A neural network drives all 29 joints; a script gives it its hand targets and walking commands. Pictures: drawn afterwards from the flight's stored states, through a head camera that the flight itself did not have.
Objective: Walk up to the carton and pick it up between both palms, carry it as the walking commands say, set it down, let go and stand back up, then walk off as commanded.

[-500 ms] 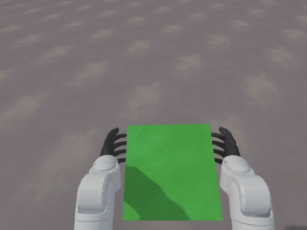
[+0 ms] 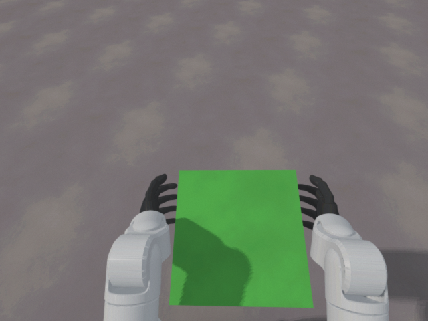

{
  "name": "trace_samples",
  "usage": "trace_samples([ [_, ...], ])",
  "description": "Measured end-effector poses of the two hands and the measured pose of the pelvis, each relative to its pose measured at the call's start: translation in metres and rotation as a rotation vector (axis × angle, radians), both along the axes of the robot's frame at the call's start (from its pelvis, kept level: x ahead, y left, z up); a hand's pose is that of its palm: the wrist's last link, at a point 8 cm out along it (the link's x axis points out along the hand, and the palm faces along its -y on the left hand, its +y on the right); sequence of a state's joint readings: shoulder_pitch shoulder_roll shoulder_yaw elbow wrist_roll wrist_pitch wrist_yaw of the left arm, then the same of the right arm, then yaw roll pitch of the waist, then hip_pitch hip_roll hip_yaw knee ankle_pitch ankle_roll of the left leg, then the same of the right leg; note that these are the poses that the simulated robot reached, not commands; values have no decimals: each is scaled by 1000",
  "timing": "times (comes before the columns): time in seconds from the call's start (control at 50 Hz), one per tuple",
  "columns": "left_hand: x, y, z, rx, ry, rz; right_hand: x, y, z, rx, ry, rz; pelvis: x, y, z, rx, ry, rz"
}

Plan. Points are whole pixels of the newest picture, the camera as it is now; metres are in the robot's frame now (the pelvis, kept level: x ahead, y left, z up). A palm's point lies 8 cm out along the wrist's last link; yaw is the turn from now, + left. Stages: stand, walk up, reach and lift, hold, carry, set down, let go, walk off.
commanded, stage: carry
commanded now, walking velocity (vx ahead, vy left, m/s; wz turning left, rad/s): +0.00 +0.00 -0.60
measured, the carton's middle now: (235, 239) +0.28 -0.01 +0.00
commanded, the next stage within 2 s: none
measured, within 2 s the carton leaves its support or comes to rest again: neither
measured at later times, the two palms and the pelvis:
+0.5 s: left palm (202, 226) +0.26 +0.05 +0.11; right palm (403, 295) +0.16 -0.22 +0.10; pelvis -0.05 +0.00 +0.00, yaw -20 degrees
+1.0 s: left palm (242, 266) +0.20 -0.01 +0.09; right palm out of the picture +0.05 -0.25 +0.10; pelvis -0.10 +0.01 +0.00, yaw -35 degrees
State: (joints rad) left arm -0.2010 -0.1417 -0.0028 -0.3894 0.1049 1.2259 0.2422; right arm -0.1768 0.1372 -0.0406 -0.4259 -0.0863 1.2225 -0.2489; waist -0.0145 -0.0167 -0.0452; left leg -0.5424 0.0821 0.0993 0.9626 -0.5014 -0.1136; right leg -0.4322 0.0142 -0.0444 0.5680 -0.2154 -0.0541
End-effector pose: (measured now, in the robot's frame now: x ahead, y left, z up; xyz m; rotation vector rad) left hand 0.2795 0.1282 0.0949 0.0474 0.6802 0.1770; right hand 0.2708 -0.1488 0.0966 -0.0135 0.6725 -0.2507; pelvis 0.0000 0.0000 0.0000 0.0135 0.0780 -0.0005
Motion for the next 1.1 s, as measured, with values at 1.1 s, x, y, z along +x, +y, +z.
trace_samples([
  [1.1, -89, -159, 7, -66, 20, -617, -248, -105, 11, -36, 32, -613, -108, 16, 9, -73, 0, -687],
])
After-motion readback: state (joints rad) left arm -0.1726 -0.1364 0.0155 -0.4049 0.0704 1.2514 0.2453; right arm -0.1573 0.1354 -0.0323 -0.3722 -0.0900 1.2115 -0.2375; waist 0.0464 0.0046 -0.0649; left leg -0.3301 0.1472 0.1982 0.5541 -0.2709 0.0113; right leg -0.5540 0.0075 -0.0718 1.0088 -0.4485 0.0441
